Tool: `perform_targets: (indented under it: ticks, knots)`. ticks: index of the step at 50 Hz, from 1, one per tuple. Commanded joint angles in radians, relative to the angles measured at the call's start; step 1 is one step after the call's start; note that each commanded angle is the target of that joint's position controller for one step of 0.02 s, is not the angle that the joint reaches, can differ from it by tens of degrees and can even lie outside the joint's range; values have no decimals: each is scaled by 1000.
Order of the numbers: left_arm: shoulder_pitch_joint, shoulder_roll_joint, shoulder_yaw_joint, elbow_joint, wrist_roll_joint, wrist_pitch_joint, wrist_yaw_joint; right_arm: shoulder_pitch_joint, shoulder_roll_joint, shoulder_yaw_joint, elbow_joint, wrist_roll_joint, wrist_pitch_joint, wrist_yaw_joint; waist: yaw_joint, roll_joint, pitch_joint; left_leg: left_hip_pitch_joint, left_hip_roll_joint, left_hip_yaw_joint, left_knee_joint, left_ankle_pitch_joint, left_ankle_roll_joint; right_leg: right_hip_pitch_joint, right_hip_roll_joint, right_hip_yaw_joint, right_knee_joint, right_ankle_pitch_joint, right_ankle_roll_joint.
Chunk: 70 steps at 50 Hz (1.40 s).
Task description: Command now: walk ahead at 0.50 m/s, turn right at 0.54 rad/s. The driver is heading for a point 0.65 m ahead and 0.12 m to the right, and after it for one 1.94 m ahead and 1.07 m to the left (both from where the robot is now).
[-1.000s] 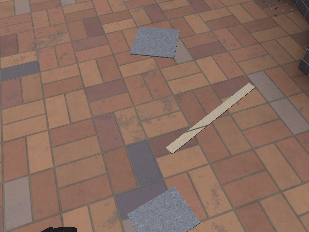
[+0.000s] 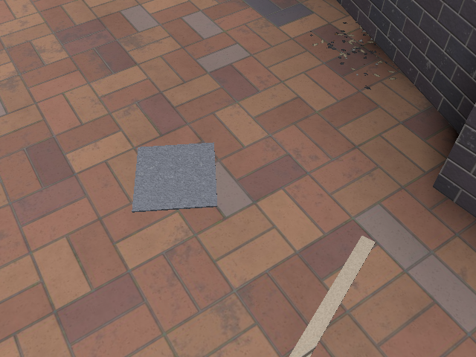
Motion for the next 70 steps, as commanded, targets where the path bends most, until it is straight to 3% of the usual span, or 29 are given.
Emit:
perform_targets:
  ticks: [1, 3, 4, 5, 6, 7, 9, 13, 19, 24, 27, 28, 29, 30, 31, 33, 35, 37, 40, 46, 50, 51, 52, 53, 54, 55, 58, 66, 70]
  knots:
    - [-45, 91, 25, -105, -3, -9, -17, -14, -209, -47, -53, 13, 15, -11, 55, 106, 12, 32, 313, -49, 126, 1007, 124, 46, 72, -82, -11, -134, -49]
    - [198, 179, 73, -57, -9, -7, -8, -54, -223, -48, -69, 20, 27, -14, 198, 103, -120, -63, 269, -22, 470, 1089, 81, 393, 153, -98, -92, -109, -112]
    - [345, 270, 109, -23, -6, 4, 16, -47, -193, -36, -90, 3, 18, -13, 249, -11, -210, -311, 219, -21, 781, 754, 33, 693, 42, 113, -135, -123, -170]
    - [304, 355, 115, -30, -10, -7, 19, 46, -30, 11, -141, -23, -15, 8, 111, -239, -285, -759, -4, -149, 1111, -204, -21, 999, -199, 687, -234, -256, -357]
    - [345, 271, 87, -51, 4, -20, 15, -71, -109, 1, -163, 19, -62, 25, 183, -116, -365, -874, -8, -364, 1195, -234, 4, 1040, -244, 850, -366, -314, -364]
    - [305, 219, 72, -46, 11, -33, 13, -160, -145, -10, -192, 52, -84, 32, 186, -75, -229, -948, 40, -369, 1161, -135, 33, 953, -219, 701, -380, -224, -311]
    - [164, 154, 52, -76, 6, -42, 14, -154, -145, -17, -172, 14, -88, 20, 96, 30, -103, -831, 115, -365, 984, -4, 36, 664, -133, 473, -387, -19, -248]
    - [144, 172, 48, -96, 9, -49, 36, -139, -121, -23, -187, -14, -38, 16, 40, 14, -65, -711, 130, -345, 800, 90, -27, 455, -76, 349, -444, 148, -241]
    - [228, 190, 52, -77, 4, -38, 60, -344, -70, 3, -254, -8, -40, 28, 120, -55, -20, -638, 50, -309, 361, 464, -51, 381, 6, 250, -435, 24, -156]
    - [299, 174, 45, -32, 4, -34, 61, -397, -116, -2, -286, 1, -60, 51, 144, -77, -6, -650, 46, -329, 257, 423, 1, 543, -79, 336, -350, 6, -141]
    - [277, 184, 46, -34, 8, -22, 65, -281, -155, -18, -262, -2, -74, 53, 72, -107, -39, -517, 13, -287, 206, 317, 60, 608, -81, 346, -226, 250, -110]
    - [262, 164, 36, -42, 13, -21, 66, -162, -190, -34, -233, -13, -78, 49, 15, -73, -136, -331, 45, -316, 220, 349, 100, 572, -28, 306, -60, 310, -81]
    - [287, 128, 18, -60, 32, -23, 67, 1, -245, -47, -215, -22, -78, 46, -34, 41, -290, -39, 208, -503, 268, 369, 174, 395, 51, 241, 225, 88, -44]
    - [439, 61, -1, -57, -2, -38, 62, 89, -292, -64, -165, -14, -63, 56, 23, 376, -382, 257, 391, -965, 136, 115, 323, 25, 188, 165, 539, -504, 27]
    - [387, 154, 11, -41, -15, -45, 63, 87, -195, -39, -170, 18, -60, 61, -18, 249, -305, 236, 383, -1042, 65, -112, 294, -107, 138, 239, 645, -539, 23]
    - [195, 186, 19, -84, -6, -52, 63, -41, -144, -18, -196, 3, -45, 53, -9, 67, -96, -26, 314, -782, 30, 12, 231, -125, 50, 169, 622, -370, 21]
    - [177, 161, 23, -94, 10, -53, 59, -88, -114, -3, -197, -18, -44, 50, 42, 85, -48, -183, 256, -654, -10, 204, 225, -42, -9, 151, 517, -295, 25]
    - [191, 119, 16, -97, 20, -47, 60, -86, -111, 2, -185, -11, -46, 53, 68, 105, -49, -241, 226, -573, -13, 516, 245, 18, -8, 120, 432, -309, 50]
    - [152, 83, 1, -119, 39, -43, 63, -86, -170, -14, -169, -8, -37, 38, 83, 97, -74, -285, 195, -449, 21, 885, 251, 88, 16, 83, 221, -235, 97]
    - [-10, 103, 0, -154, 19, -29, 64, -9, -197, -28, -146, 26, 19, 12, 28, 130, -87, -266, 163, -461, 96, 734, 191, 177, 102, 87, -67, -23, 107]
    - [64, 162, 26, -135, 33, -49, 60, -58, -176, -26, -178, 29, 41, -3, 91, 125, -113, -294, 120, -540, 249, 496, 122, 378, 83, 104, -281, 114, 53]
    - [122, 222, 40, -136, 52, -52, 71, -55, -124, -10, -204, 12, 36, -2, 100, 35, -198, -392, 53, -501, 411, 330, 76, 564, -65, 211, -252, 362, -9]
    - [149, 259, 45, -152, 64, -35, 84, 60, -53, 9, -205, -11, 29, 2, 62, -190, -280, -619, -70, -399, 667, -259, 14, 791, -302, 408, -180, 767, -144]
    - [177, 228, 40, -142, 52, -17, 75, 133, -111, 3, -203, 11, 32, 5, 63, -261, -372, -700, -50, -384, 860, -403, -14, 800, -409, 559, -212, 650, -251]
    - [138, 176, 28, -155, 40, -9, 73, 94, -181, -19, -196, 22, 48, 1, 71, -147, -301, -747, -5, -387, 952, -331, -37, 738, -338, 501, -247, 447, -231]
    - [88, 149, 19, -158, 35, -4, 74, 33, -191, -29, -205, 22, 68, -6, 70, -102, -225, -779, 18, -368, 981, -258, -56, 662, -272, 399, -269, 308, -189]
    - [-13, 159, 18, -155, 49, 7, 74, 14, -153, -32, -224, 16, 122, -19, 32, -117, -117, -673, 47, -330, 953, -115, -88, 405, -182, 219, -364, 114, -158]
    - [-22, 209, 40, -119, 34, 19, 85, -77, -129, -19, -312, 9, 128, 16, 58, -131, -150, -498, 70, -259, 598, 8, -41, 409, -224, 78, -378, 68, -169]
    - [-15, 214, 45, -91, 2, 31, 80, -16, -148, -36, -303, 4, 133, 34, 18, -105, -139, -324, 21, -208, 320, 132, 39, 379, -205, 15, -257, -61, -72]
